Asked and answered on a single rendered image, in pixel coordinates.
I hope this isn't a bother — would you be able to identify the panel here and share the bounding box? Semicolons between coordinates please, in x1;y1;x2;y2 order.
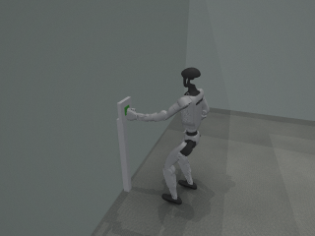
116;96;132;193

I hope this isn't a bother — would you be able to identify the button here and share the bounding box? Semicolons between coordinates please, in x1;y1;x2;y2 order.
124;104;130;116

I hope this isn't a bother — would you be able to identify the robot left upper arm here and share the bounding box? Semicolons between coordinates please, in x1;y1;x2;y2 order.
160;96;192;121

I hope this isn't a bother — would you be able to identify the robot right upper arm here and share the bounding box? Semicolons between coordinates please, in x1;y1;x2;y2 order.
197;88;210;116

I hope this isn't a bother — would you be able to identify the robot right forearm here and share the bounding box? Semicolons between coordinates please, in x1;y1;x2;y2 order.
200;115;207;123

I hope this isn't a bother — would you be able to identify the robot torso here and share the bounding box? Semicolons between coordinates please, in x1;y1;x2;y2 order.
180;92;203;148

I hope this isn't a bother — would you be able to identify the robot left hand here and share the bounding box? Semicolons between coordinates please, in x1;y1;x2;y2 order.
126;108;137;121

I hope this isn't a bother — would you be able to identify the robot left forearm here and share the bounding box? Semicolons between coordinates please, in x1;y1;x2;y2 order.
135;112;166;122

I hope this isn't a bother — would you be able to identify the robot left foot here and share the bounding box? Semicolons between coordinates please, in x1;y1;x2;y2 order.
161;194;182;206

